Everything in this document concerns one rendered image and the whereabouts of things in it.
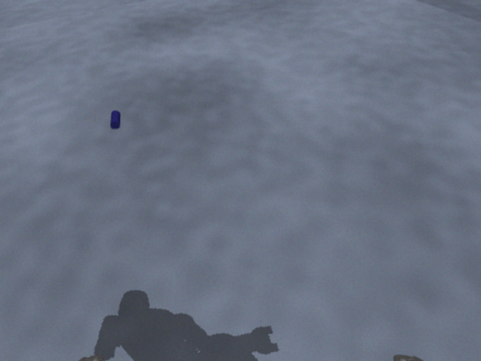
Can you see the can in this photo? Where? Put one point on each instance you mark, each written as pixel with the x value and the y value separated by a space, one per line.
pixel 115 119

